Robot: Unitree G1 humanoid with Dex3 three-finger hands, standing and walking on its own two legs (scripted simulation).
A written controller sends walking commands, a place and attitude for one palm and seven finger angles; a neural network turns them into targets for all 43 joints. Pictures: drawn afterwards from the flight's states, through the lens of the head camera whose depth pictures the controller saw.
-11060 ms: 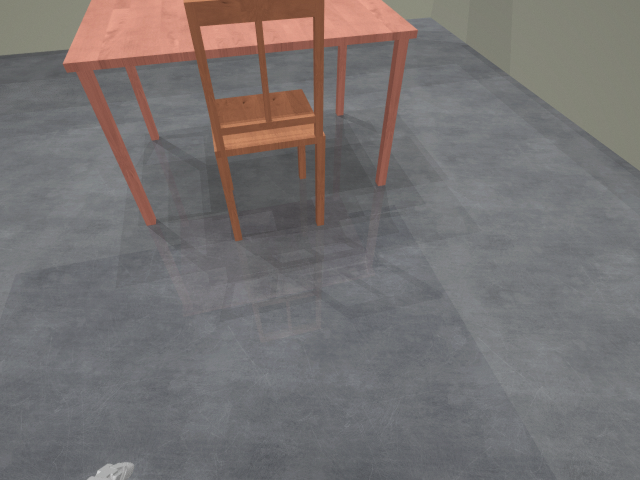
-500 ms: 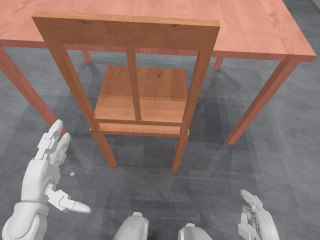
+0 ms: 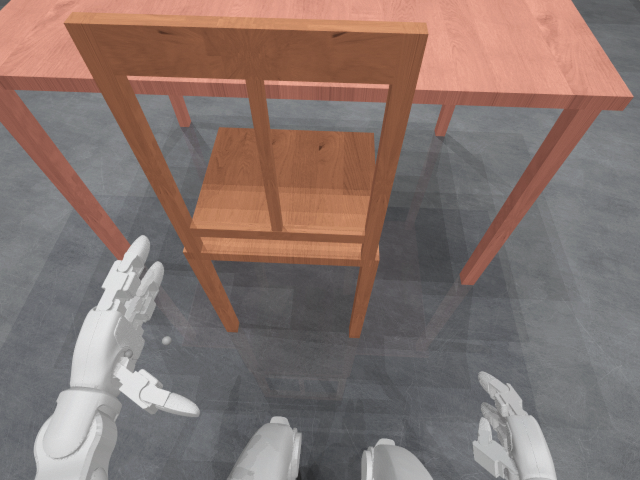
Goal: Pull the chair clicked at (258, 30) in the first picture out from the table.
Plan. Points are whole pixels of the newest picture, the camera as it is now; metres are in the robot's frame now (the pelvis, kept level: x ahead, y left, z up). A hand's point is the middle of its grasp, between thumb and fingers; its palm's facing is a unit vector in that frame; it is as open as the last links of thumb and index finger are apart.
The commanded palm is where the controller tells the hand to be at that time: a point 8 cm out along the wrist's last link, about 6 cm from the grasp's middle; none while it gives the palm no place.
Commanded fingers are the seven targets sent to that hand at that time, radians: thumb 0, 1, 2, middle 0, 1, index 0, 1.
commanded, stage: aim the fingers beside a spindle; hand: left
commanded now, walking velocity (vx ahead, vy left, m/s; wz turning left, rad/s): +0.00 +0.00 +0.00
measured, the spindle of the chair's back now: (268, 168) +0.54 +0.12 +0.03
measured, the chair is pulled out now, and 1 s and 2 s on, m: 0.00 0.00 0.00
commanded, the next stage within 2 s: none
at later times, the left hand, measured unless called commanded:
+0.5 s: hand (210, 302) +0.31 +0.16 +0.03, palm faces +0.01 -1.00 -0.03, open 16.9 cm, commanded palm +0.29 +0.21 +0.04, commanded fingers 0.00 -0.50 0.30 -0.06 -0.08 -0.06 -0.08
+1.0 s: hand (256, 280) +0.36 +0.12 +0.01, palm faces -0.03 -1.00 -0.03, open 17.0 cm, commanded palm +0.34 +0.17 +0.01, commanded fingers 0.00 -0.50 0.30 -0.06 -0.08 -0.06 -0.08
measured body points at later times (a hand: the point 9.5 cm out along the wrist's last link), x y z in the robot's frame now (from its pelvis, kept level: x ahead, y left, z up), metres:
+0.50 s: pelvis +0.01 +0.00 -0.01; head +0.10 +0.00 +0.43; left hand +0.31 +0.21 +0.04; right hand +0.18 -0.24 -0.10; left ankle +0.05 +0.10 -0.64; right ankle +0.01 -0.08 -0.64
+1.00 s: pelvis +0.00 +0.00 -0.02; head +0.11 +0.00 +0.42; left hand +0.35 +0.17 +0.02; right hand +0.16 -0.24 -0.13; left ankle +0.05 +0.10 -0.64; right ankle +0.01 -0.08 -0.64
